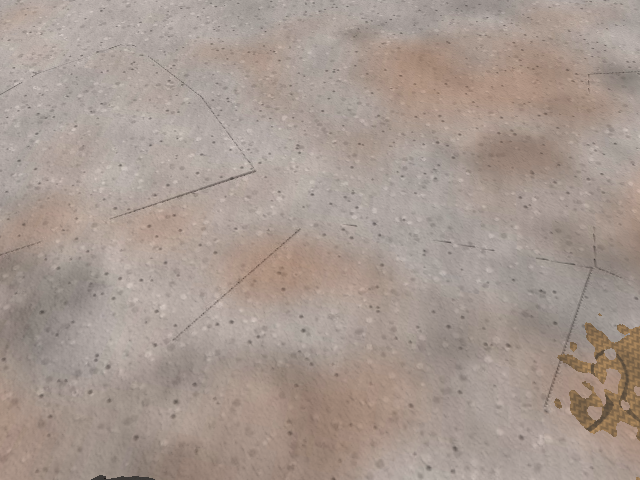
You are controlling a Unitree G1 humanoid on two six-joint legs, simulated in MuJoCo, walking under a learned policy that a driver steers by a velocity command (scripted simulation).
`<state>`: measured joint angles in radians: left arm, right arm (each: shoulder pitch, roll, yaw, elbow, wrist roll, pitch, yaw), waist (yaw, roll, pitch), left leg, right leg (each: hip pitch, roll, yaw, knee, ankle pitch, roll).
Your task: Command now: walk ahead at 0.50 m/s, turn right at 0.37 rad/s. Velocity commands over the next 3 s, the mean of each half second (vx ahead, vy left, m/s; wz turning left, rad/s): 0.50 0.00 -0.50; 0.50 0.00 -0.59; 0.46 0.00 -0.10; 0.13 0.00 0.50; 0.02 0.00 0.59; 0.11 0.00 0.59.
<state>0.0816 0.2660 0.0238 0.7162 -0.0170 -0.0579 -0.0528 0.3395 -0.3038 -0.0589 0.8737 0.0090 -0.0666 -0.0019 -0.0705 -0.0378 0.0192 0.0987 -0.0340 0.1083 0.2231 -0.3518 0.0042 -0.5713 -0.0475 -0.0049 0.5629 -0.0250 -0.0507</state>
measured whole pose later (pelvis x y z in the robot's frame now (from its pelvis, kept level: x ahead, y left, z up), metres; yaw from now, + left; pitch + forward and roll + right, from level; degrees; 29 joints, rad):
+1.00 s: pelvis +0.53 -0.12 +0.00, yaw -35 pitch +2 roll +2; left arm 0.07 0.28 0.05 0.59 -0.02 -0.02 -0.05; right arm 0.33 -0.32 -0.08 0.85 0.02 -0.07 0.00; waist -0.10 -0.03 0.05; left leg 0.09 0.01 0.22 0.26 -0.37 -0.03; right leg -0.61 -0.07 -0.02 0.64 -0.08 -0.05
